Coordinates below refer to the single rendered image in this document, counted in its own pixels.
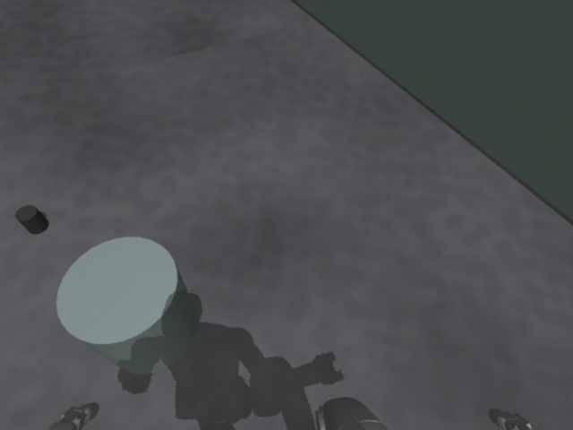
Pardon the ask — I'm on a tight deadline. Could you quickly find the right robot hand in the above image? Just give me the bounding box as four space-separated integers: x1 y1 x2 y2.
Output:
489 408 532 430

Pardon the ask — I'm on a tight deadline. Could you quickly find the left robot hand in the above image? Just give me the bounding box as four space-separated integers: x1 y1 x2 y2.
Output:
48 402 99 430

